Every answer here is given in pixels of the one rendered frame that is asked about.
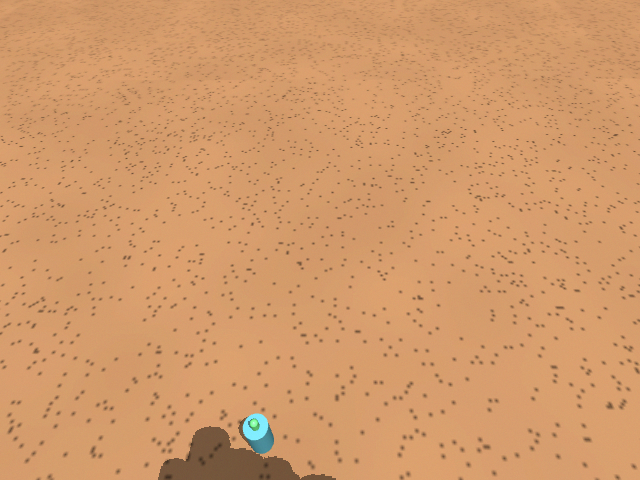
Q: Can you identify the bottle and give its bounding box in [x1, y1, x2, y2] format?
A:
[243, 413, 274, 454]

